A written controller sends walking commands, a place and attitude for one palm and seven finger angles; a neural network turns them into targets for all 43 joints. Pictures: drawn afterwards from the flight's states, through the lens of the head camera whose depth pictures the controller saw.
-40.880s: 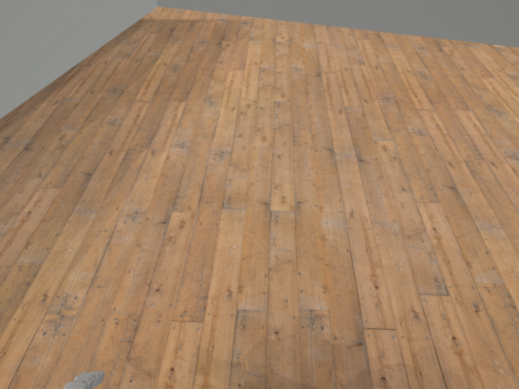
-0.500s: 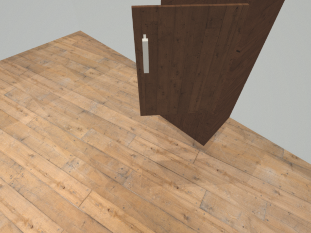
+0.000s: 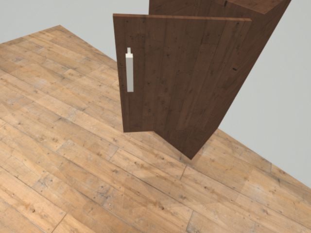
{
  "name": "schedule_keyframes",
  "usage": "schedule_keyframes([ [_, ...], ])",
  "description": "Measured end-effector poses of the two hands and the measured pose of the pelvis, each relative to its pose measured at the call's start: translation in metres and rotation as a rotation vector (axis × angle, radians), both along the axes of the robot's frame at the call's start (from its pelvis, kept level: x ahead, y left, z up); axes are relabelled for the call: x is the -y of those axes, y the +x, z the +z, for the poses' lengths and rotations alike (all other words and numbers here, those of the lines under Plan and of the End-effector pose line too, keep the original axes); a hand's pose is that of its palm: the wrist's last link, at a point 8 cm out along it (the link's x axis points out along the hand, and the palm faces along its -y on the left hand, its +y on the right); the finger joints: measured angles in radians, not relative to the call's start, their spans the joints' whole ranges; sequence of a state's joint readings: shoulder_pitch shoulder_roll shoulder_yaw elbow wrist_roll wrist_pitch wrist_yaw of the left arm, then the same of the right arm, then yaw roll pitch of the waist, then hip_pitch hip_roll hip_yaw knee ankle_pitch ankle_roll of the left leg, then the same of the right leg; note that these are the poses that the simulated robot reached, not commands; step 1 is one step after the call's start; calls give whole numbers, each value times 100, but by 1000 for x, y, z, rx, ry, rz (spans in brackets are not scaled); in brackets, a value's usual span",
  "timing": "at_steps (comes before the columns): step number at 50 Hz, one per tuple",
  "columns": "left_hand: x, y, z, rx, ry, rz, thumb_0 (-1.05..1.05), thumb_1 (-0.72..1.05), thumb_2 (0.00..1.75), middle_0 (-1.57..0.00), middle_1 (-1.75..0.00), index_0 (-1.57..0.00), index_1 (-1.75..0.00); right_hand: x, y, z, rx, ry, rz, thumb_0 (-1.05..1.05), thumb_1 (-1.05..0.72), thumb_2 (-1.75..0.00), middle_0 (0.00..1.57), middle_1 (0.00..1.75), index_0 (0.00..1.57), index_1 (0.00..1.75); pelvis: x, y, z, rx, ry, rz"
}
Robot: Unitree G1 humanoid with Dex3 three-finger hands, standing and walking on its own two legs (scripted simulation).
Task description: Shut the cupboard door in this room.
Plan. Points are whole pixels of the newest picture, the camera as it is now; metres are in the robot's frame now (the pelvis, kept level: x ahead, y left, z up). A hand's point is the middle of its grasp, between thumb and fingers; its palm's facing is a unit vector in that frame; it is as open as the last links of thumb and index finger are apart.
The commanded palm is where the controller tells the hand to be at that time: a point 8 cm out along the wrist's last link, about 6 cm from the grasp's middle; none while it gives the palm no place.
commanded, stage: take the last steps up to it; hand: left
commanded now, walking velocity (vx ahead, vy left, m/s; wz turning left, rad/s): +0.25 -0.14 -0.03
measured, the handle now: (129, 70) +0.61 +0.12 +0.06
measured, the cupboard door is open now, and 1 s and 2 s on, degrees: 48 48 48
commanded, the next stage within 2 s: come to a stop and stand still in 0.22 s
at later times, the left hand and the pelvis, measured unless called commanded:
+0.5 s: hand (127, 200) +0.24 +0.09 -0.16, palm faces +0.01 -0.98 -0.22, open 7.2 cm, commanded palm none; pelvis +0.18 -0.09 +0.01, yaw +0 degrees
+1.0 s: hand (123, 204) +0.23 +0.10 -0.17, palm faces +0.01 -0.96 -0.30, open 7.4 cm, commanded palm none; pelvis +0.16 -0.11 -0.01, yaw -2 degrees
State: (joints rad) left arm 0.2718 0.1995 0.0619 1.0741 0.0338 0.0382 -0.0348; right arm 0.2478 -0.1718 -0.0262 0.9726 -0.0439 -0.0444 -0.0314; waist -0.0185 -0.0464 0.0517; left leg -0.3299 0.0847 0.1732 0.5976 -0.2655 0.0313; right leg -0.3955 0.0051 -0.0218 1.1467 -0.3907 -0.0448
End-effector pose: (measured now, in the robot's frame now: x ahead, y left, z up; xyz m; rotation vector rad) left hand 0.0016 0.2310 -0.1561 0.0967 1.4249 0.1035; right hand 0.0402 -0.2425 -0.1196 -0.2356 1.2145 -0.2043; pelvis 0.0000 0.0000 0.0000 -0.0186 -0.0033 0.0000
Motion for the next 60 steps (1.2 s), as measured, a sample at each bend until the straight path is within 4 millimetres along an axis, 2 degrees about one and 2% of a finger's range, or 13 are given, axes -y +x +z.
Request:
schedule_keyframes([
  [8, 13, 129, 32, 170, 48, -54, 1, 91, 89, -19, -30, -20, -30, 11, -17, 4, -201, 70, -95, 0, -90, -90, 20, 30, 21, 30, 25, 58, 17, -15, -9, -8],
  [12, 37, 187, 34, 211, 72, -98, 1, 91, 89, -19, -30, -20, -30, 31, -11, -6, -274, 103, -147, 0, -90, -90, 20, 30, 21, 30, 51, 93, 11, -17, 4, -9],
  [15, 58, 221, 25, 250, 97, -105, 0, 91, 89, -19, -30, -20, -30, 53, 4, -23, -317, 123, -162, 0, -90, -90, 20, 30, 21, 30, 74, 123, -4, -17, 25, -9],
  [18, 79, 231, 26, 237, 92, -90, 0, 91, 89, -19, -30, -20, -30, 73, 40, -27, -317, 111, -145, 0, -91, -90, 20, 29, 20, 30, 83, 142, -2, -13, 11, -5],
  [21, 95, 230, 28, 189, 84, -60, 0, 92, 89, -19, -30, -20, -30, 87, 92, -21, -241, 84, -108, 0, -91, -90, 20, 29, 20, 30, 89, 159, 5, -17, 15, -3],
  [25, 95, 232, 27, 144, 96, -29, -1, 95, 89, -20, -30, -21, -30, 92, 161, -14, -129, 70, -58, 0, -91, -90, 19, 29, 20, 30, 93, 178, 10, -21, 15, -1],
  [29, 89, 233, 18, 118, 87, 11, 0, 93, 89, -20, -30, -21, -30, 88, 219, -10, -40, 55, -6, 0, -91, -90, 19, 29, 20, 30, 89, 192, 5, -6, 2, 4],
  [33, 78, 234, 6, 103, 85, 44, 0, 92, 89, -20, -30, -21, -30, 79, 256, -6, 27, 32, 45, 0, -91, -90, 19, 29, 20, 30, 83, 199, -2, 7, 0, 2],
  [37, 71, 235, 9, 92, 98, 47, 0, 91, 89, -20, -30, -20, -30, 75, 272, 4, 67, 17, 77, 0, -91, -90, 20, 29, 20, 30, 83, 195, 3, 6, -5, 1],
  [42, 68, 234, 17, 114, 114, 38, 1, 91, 89, -19, -30, -20, -30, 80, 267, 8, 84, 16, 75, 0, -91, -90, 20, 29, 20, 30, 89, 184, 7, 2, -13, -1],
  [49, 81, 223, 22, 206, 162, -38, 1, 91, 89, -19, -30, -20, -30, 103, 229, -8, 137, 68, 26, 0, -90, -90, 20, 30, 21, 30, 106, 165, -7, -3, 1, -28],
  [53, 97, 211, 23, 223, 175, -90, 1, 91, 89, -19, -30, -20, -30, 113, 191, -29, 121, 108, -28, 0, -91, -90, 20, 29, 20, 30, 115, 150, -16, 31, 21, -23],
  [60, 120, 202, 25, 237, 140, -109, 1, 90, 89, -20, -30, -20, -30, 112, 97, -45, -40, 138, -93, 0, -91, -90, 20, 29, 20, 30, 121, 138, -15, 52, 31, -21],
])
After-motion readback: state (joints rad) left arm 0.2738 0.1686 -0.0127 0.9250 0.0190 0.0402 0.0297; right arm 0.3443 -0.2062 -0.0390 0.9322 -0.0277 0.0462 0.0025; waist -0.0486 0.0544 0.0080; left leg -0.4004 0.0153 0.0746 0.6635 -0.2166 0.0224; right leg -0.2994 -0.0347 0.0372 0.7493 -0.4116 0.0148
